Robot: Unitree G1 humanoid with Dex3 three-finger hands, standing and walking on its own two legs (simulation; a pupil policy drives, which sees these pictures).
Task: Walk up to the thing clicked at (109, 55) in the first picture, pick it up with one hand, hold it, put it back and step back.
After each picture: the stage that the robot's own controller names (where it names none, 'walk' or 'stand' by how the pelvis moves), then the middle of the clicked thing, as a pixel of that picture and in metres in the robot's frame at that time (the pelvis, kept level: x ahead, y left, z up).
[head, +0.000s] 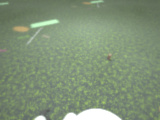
stand; (109, 56) +1.34 -0.44 -0.72
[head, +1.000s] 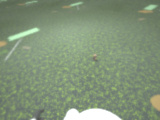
walk; (94, 57) +1.27 -0.03 -0.69
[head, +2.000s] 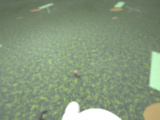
walk; (76, 73) +0.79 +0.28 -0.71
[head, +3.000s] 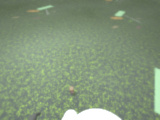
walk; (71, 89) +0.52 +0.23 -0.70
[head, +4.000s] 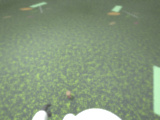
stand; (68, 94) +0.42 +0.25 -0.72
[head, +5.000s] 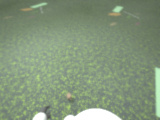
stand; (69, 96) +0.40 +0.24 -0.72
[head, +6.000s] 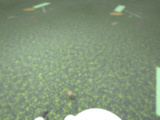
stand; (70, 94) +0.43 +0.24 -0.73
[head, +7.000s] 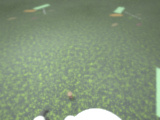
stand; (70, 95) +0.43 +0.25 -0.73
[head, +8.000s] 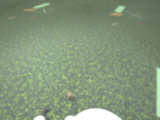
stand; (69, 95) +0.42 +0.25 -0.73
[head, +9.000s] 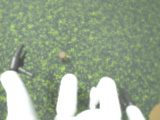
go down; (62, 56) +0.51 +0.24 -0.38
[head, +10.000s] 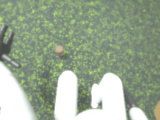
go down; (59, 51) +0.52 +0.25 -0.31
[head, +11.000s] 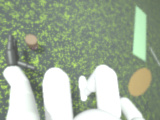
close in; (32, 42) +0.51 +0.29 -0.24
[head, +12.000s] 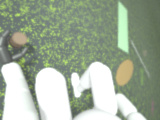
close; (17, 41) +0.49 +0.30 -0.23
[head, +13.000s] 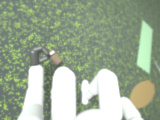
lift; (54, 57) +0.42 +0.20 -0.28
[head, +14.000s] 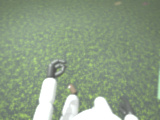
close; (72, 89) +0.37 +0.16 -0.61
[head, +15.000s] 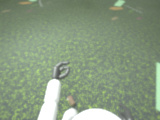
close; (71, 100) +0.32 +0.19 -0.70
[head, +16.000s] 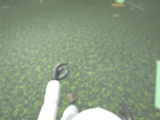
hold; (70, 97) +0.33 +0.20 -0.70
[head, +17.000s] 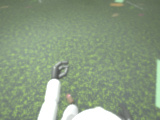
hold; (69, 98) +0.32 +0.21 -0.69
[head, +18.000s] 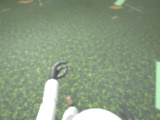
stand; (69, 100) +0.31 +0.21 -0.70
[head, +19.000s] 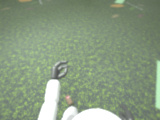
stand; (68, 99) +0.31 +0.22 -0.70
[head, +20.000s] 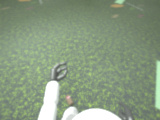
stand; (69, 99) +0.30 +0.21 -0.70
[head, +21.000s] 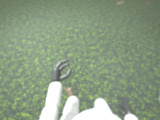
stand; (69, 91) +0.32 +0.21 -0.62
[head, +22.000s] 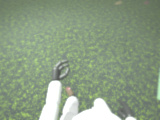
stand; (69, 91) +0.33 +0.21 -0.64
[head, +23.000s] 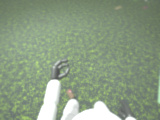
close; (70, 94) +0.33 +0.19 -0.65
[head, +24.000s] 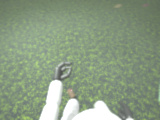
stand; (71, 93) +0.33 +0.19 -0.64
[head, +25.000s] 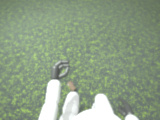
close; (71, 86) +0.35 +0.19 -0.60
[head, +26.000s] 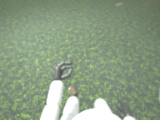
close; (72, 90) +0.36 +0.17 -0.63
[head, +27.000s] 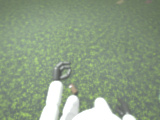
close; (72, 88) +0.37 +0.17 -0.62
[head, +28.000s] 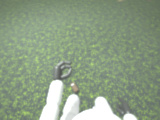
close; (74, 87) +0.38 +0.16 -0.61
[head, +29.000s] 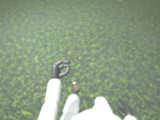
close; (75, 86) +0.39 +0.14 -0.62
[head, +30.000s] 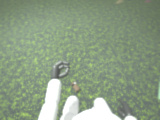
close; (75, 86) +0.40 +0.13 -0.63
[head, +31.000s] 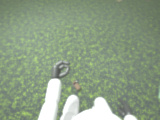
close; (76, 85) +0.40 +0.12 -0.62
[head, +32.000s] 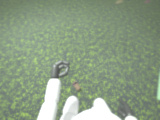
close; (76, 85) +0.41 +0.12 -0.63
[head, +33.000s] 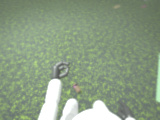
close; (76, 87) +0.41 +0.11 -0.65
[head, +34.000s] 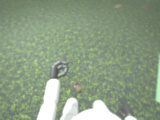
close; (77, 86) +0.42 +0.10 -0.64
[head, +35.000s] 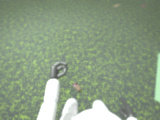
close; (76, 86) +0.42 +0.10 -0.65
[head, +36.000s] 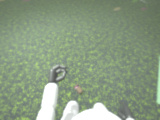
close; (78, 88) +0.42 +0.09 -0.66
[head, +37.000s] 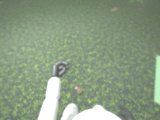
crouch; (78, 89) +0.42 +0.09 -0.69
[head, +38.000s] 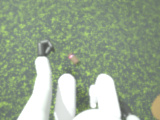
crouch; (73, 58) +0.51 +0.09 -0.37
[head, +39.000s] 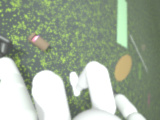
lower; (39, 42) +0.51 +0.15 -0.26
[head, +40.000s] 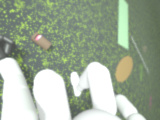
lower; (41, 41) +0.52 +0.16 -0.26
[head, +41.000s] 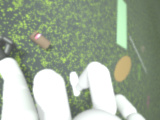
lower; (40, 40) +0.52 +0.16 -0.26
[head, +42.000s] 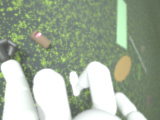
lower; (41, 39) +0.53 +0.15 -0.26
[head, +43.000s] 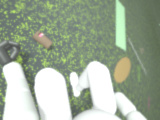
open; (43, 40) +0.54 +0.15 -0.26
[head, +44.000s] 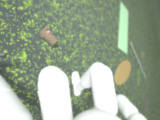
rise; (48, 37) +0.55 +0.14 -0.26
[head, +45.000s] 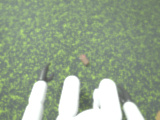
walk; (84, 59) +0.54 +0.04 -0.42
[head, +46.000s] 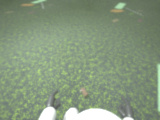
stand; (83, 91) +0.47 +0.02 -0.68
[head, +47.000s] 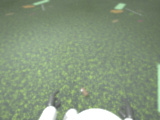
stand; (84, 91) +0.48 +0.02 -0.69
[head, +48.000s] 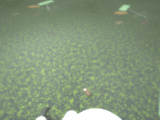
stand; (86, 91) +0.49 +0.00 -0.73
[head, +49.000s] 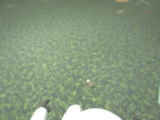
walk; (89, 83) +0.54 -0.04 -0.74
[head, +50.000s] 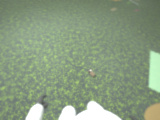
walk; (91, 72) +0.71 -0.13 -0.73
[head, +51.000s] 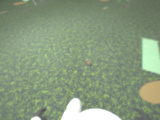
walk; (87, 62) +0.96 +0.08 -0.72
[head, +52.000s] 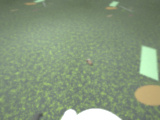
stand; (89, 61) +1.09 +0.00 -0.73
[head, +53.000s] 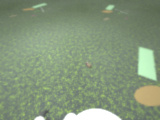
stand; (88, 64) +1.08 +0.01 -0.75
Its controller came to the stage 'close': yes
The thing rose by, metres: 0.01
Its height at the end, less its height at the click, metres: -0.02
